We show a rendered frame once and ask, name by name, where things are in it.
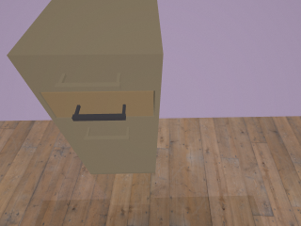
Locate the drawer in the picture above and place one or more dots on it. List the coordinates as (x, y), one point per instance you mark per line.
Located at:
(139, 103)

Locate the handle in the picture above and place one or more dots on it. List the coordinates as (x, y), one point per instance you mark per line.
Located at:
(106, 138)
(88, 86)
(99, 117)

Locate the cabinet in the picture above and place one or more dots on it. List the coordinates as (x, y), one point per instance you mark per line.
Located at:
(98, 41)

